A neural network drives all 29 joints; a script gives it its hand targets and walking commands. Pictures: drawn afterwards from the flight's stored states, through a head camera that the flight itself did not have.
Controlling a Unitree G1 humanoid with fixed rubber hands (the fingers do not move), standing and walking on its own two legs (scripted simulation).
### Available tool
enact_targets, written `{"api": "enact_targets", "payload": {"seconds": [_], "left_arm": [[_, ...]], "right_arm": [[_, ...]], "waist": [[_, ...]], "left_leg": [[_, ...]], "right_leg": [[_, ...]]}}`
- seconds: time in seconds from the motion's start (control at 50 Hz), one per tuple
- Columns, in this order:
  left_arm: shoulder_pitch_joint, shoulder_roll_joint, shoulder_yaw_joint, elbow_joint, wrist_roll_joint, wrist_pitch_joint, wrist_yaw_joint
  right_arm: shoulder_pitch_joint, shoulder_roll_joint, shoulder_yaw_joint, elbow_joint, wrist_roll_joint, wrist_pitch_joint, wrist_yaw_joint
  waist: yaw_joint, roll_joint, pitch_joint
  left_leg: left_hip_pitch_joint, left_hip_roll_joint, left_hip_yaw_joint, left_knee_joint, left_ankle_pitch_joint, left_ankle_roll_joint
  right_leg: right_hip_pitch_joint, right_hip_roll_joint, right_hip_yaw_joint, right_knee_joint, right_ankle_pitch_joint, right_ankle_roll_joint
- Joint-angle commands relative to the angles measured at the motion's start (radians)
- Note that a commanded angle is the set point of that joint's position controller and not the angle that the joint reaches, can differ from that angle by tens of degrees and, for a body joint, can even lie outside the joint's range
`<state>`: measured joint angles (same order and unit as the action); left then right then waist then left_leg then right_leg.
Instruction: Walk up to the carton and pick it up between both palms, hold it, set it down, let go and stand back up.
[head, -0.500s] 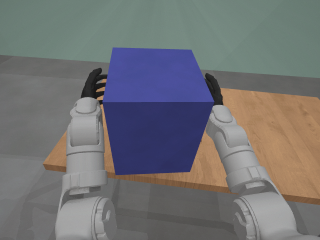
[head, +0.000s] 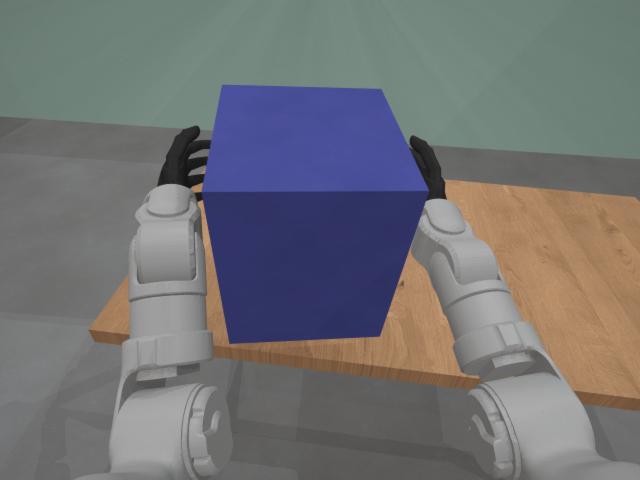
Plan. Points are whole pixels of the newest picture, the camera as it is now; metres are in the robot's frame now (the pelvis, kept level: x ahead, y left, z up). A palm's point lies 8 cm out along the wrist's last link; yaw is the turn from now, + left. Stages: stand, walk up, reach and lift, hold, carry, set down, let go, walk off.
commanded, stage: hold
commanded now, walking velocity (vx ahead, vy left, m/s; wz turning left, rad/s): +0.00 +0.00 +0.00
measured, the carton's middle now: (304, 217) +0.39 -0.01 +0.18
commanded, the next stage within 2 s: none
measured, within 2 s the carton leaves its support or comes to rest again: neither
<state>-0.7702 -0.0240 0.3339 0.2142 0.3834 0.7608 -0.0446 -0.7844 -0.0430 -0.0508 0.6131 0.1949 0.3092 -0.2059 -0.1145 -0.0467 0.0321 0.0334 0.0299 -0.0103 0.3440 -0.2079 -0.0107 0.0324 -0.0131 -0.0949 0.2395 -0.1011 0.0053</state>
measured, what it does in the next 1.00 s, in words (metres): stands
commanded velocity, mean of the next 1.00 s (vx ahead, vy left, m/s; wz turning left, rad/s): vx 0.00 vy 0.00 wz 0.00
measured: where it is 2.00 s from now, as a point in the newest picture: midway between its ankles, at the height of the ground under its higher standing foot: outside the picture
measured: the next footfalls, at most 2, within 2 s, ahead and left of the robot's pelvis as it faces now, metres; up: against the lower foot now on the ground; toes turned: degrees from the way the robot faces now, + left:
none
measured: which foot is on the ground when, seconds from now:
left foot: down 0.00-1.00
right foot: down 0.00-1.00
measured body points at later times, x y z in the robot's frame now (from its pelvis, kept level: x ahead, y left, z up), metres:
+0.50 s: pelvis -0.01 -0.01 +0.00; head -0.07 +0.01 +0.44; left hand +0.38 +0.15 +0.26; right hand +0.38 -0.14 +0.24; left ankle +0.00 +0.12 -0.75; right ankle +0.03 -0.12 -0.75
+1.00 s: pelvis +0.00 +0.00 +0.00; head -0.07 +0.02 +0.44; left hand +0.38 +0.16 +0.26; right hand +0.38 -0.14 +0.25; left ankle +0.00 +0.12 -0.75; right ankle +0.03 -0.12 -0.75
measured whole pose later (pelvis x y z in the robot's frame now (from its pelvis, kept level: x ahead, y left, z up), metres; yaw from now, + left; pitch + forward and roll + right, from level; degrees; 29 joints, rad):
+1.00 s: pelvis +0.00 +0.00 +0.00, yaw +1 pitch -9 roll -1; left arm -0.79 0.01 0.36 0.19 0.38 0.84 -0.10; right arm -0.83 -0.05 -0.03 0.56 0.25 0.45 -0.25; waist -0.11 -0.03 -0.01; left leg 0.02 0.02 -0.03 0.34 -0.20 -0.01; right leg 0.03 -0.01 -0.08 0.25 -0.12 0.00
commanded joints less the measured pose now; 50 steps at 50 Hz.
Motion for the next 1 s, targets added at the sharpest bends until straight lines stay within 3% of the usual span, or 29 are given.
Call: {"api": "enact_targets", "payload": {"seconds": [0.0,0.04,0.12,0.2,0.28,0.5,0.78,0.98], "left_arm": [[-0.572,-0.548,-0.419,-0.142,-0.159,-0.020,-0.123],[-0.573,-0.537,-0.409,-0.137,-0.148,0.004,-0.132],[-0.604,-0.534,-0.378,-0.040,-0.118,0.036,-0.175],[-0.667,-0.562,-0.396,0.000,-0.143,0.023,-0.194],[-0.700,-0.563,-0.395,0.012,-0.175,-0.002,-0.183],[-0.659,-0.522,-0.341,-0.022,-0.154,0.000,-0.178],[-0.659,-0.554,-0.410,-0.071,-0.181,0.019,-0.184],[-0.650,-0.562,-0.411,-0.081,-0.182,0.016,-0.172]], "right_arm": [[-0.817,0.593,0.435,-0.369,0.160,-0.028,0.067],[-0.805,0.585,0.427,-0.358,0.164,-0.003,0.059],[-0.801,0.565,0.315,-0.276,0.103,0.042,0.071],[-0.849,0.571,0.241,-0.249,0.067,0.050,0.084],[-0.881,0.594,0.250,-0.254,0.069,0.050,0.082],[-0.871,0.623,0.367,-0.317,0.153,0.058,0.059],[-0.837,0.599,0.347,-0.339,0.161,0.094,0.047],[-0.830,0.588,0.356,-0.335,0.160,0.096,0.061]], "waist": [[0.048,0.064,-0.426],[0.044,0.061,-0.364],[0.013,0.060,-0.189],[-0.013,0.088,-0.215],[-0.022,0.084,-0.306],[0.030,0.044,-0.385],[-0.013,0.086,-0.329],[0.002,0.088,-0.340]], "left_leg": [[0.029,-0.080,0.043,0.014,0.457,-0.017],[0.008,-0.077,0.051,-0.006,0.413,-0.016],[-0.148,-0.073,0.081,-0.113,0.140,0.000],[-0.217,-0.072,0.072,-0.139,0.023,-0.003],[-0.176,-0.077,0.061,-0.106,0.066,-0.008],[-0.089,-0.094,0.053,-0.046,0.260,-0.001],[-0.098,-0.085,0.049,-0.056,0.230,-0.029],[-0.100,-0.074,0.043,-0.060,0.263,-0.033]], "right_leg": [[0.253,0.088,-0.005,0.049,0.267,0.031],[0.235,0.087,-0.007,0.039,0.207,0.031],[0.208,0.077,-0.001,0.019,-0.020,0.024],[0.220,0.070,0.011,0.029,-0.053,0.016],[0.214,0.072,0.007,0.031,0.000,0.020],[0.252,0.086,-0.001,0.047,0.169,0.039],[0.210,0.082,0.008,0.033,0.125,0.032],[0.212,0.094,0.006,0.037,0.100,0.020]]}}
